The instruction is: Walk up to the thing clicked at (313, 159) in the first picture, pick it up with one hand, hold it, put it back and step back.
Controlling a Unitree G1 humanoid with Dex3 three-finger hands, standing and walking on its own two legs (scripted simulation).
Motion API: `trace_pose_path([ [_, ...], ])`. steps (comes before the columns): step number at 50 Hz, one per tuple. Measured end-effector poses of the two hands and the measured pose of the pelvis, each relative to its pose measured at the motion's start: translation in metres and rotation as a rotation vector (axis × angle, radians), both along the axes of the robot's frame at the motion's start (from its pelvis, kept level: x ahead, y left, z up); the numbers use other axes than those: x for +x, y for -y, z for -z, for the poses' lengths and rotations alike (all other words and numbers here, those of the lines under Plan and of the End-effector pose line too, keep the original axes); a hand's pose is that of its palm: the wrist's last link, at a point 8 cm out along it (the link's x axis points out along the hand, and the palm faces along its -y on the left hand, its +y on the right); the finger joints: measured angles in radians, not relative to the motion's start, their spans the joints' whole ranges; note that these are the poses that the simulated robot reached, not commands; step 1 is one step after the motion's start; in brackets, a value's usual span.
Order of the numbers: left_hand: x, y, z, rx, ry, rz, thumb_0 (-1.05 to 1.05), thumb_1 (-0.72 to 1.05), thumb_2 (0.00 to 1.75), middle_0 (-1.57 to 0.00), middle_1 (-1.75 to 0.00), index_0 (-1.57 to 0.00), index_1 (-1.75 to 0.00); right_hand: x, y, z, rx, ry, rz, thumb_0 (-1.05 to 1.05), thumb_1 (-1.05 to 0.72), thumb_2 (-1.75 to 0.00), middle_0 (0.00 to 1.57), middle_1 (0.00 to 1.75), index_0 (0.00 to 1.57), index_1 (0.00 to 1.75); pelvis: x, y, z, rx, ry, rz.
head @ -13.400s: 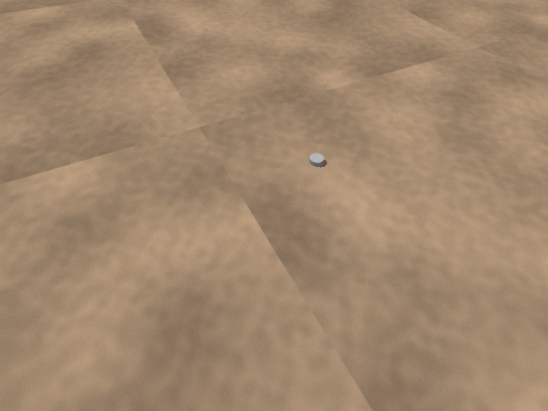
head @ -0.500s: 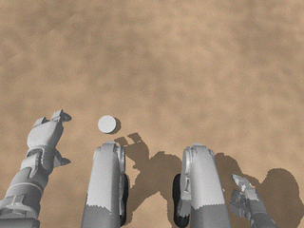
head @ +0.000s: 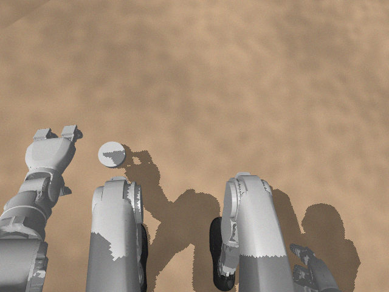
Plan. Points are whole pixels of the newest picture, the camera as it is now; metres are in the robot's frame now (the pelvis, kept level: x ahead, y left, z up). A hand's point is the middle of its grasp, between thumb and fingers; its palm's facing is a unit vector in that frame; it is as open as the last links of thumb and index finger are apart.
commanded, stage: rise first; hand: left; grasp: from above
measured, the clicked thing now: (112, 154) +0.43 +0.21 -0.36
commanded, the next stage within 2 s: approach in 1.06 s
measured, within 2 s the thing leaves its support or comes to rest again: neither
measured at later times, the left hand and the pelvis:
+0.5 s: hand (73, 160) +0.38 +0.28 -0.21, palm faces -0.45 -0.07 -0.89, open 13.7 cm; pelvis +0.01 +0.00 -0.03, yaw -1 degrees
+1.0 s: hand (79, 156) +0.40 +0.27 -0.22, palm faces -0.45 -0.08 -0.89, open 13.8 cm; pelvis +0.01 -0.01 -0.04, yaw -1 degrees
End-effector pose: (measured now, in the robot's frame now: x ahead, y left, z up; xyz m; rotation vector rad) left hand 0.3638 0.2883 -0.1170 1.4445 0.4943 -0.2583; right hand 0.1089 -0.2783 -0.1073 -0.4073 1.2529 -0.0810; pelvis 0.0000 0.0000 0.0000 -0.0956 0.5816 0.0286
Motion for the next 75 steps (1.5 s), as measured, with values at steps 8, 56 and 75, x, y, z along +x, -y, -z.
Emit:
trace_pose_path([
  [8,0.011,0.006,0.012,0.033,0.022,0.017,0.0,-0.45,0.94,-0.19,-0.89,-0.18,-0.89,0.006,-0.004,0.019,0.026,-0.004,-0.014,0.01,-0.91,-0.9,0.2,0.3,0.2,0.3,0.002,0.002,0.012,0.006,-0.001,0.007],
  [56,0.04,0.021,0.052,0.025,0.017,0.038,0.0,-0.48,0.97,-0.16,-0.93,-0.15,-0.94,-0.018,0.008,0.041,0.022,-0.1,0.002,0.01,-0.91,-0.9,0.2,0.3,0.2,0.3,0.011,0.005,0.039,0.007,0.0,0.023],
  [75,0.086,0.07,0.07,0.013,0.067,0.153,0.0,-0.56,1.03,-0.09,-1.02,-0.08,-1.03,-0.048,0.008,0.038,0.015,-0.15,-0.022,0.01,-0.91,-0.89,0.2,0.3,0.2,0.3,0.01,0.006,0.053,-0.006,0.011,0.029],
])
